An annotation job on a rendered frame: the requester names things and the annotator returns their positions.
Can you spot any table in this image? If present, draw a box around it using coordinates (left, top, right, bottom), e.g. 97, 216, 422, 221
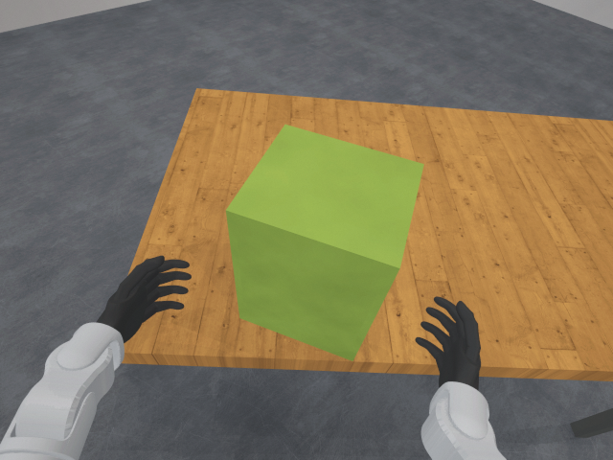
122, 88, 613, 438

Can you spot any left robot forearm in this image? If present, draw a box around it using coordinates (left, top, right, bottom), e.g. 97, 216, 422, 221
0, 322, 125, 460

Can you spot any right robot forearm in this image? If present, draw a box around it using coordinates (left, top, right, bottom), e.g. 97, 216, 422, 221
421, 381, 507, 460

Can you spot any left robot hand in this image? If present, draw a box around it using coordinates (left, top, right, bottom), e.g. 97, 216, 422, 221
96, 256, 192, 343

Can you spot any right robot hand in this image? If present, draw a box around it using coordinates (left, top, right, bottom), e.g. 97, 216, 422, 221
416, 296, 481, 391

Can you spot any carton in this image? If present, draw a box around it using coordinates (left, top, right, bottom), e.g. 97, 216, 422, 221
226, 125, 424, 361

